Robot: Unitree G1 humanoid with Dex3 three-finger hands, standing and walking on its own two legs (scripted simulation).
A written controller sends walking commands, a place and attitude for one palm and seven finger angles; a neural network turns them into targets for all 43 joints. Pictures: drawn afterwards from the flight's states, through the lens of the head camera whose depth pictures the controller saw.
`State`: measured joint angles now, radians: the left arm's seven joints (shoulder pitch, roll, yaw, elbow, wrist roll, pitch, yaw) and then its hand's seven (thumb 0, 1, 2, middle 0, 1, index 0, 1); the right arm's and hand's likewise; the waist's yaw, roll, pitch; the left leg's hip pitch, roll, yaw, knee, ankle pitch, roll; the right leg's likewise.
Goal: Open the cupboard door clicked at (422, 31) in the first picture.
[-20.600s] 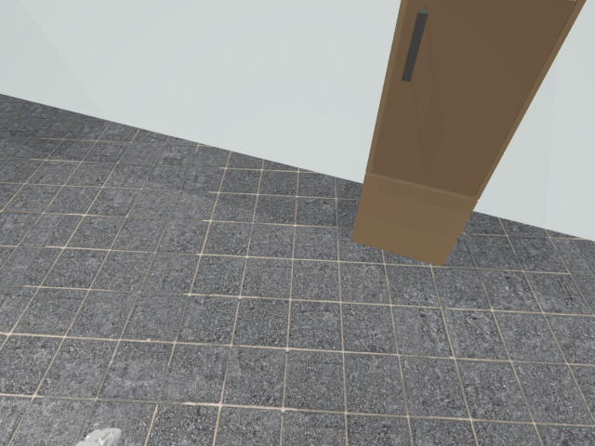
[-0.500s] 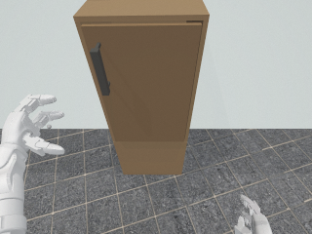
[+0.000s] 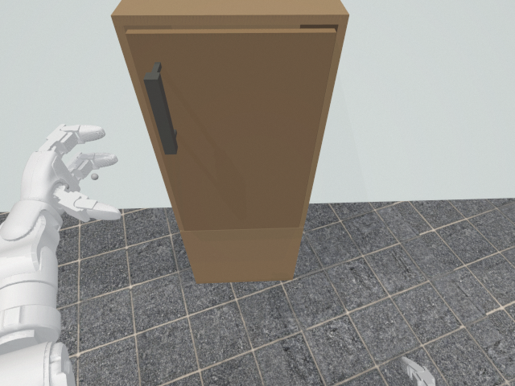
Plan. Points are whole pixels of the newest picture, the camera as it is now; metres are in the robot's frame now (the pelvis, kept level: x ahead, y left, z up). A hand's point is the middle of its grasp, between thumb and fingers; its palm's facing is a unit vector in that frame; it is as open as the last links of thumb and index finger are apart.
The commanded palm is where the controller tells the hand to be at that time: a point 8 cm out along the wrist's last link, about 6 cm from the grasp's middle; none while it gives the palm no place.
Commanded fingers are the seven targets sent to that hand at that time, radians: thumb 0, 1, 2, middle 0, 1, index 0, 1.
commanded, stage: move the hooked fingers beside the handle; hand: left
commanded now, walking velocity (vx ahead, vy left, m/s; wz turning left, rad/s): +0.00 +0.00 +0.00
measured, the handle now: (164, 110) +0.57 +0.21 +0.12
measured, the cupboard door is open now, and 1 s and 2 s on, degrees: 0 0 0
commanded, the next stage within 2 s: none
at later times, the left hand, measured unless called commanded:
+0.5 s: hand (114, 145) +0.44 +0.26 +0.14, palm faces +0.08 -1.00 +0.02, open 13.9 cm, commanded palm +0.42 +0.31 +0.13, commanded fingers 0.00 -0.50 0.30 -0.30 -1.20 -0.30 -1.20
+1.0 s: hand (128, 119) +0.51 +0.25 +0.14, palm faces +0.07 -1.00 +0.01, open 13.9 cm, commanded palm +0.49 +0.31 +0.13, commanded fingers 0.00 -0.50 0.30 -0.30 -1.20 -0.30 -1.20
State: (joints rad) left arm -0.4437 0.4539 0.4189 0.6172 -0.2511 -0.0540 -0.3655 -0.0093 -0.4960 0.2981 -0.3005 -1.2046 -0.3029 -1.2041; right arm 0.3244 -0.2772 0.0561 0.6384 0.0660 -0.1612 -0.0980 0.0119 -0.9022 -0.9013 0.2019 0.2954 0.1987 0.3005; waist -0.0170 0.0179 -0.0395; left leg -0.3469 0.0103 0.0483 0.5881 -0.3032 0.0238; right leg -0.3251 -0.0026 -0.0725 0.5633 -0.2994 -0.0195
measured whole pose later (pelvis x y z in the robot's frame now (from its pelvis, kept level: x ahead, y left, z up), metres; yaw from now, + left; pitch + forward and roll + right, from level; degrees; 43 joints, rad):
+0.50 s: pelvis +0.00 +0.01 +0.00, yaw +0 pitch +7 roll -1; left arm -0.76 0.52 0.41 0.99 -0.17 -0.17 -0.32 -0.01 -0.50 0.30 -0.30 -1.20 -0.30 -1.20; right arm 0.36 -0.28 0.06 0.67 0.04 -0.10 -0.07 0.01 -0.90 -0.90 0.20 0.30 0.20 0.30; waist -0.07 0.01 -0.05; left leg -0.45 0.01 0.05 0.63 -0.31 0.04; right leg -0.42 -0.01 -0.07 0.59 -0.30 -0.01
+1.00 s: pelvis +0.00 +0.00 -0.01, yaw -2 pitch +14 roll -2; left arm -1.00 0.73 0.50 1.27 -0.09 -0.23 -0.37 -0.01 -0.50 0.30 -0.30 -1.20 -0.30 -1.20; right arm 0.44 -0.31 0.05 0.66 0.02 0.00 -0.07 0.01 -0.90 -0.90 0.20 0.30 0.20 0.30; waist -0.17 0.01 -0.05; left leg -0.61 0.04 0.05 0.70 -0.34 0.02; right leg -0.57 0.02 -0.07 0.63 -0.30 -0.02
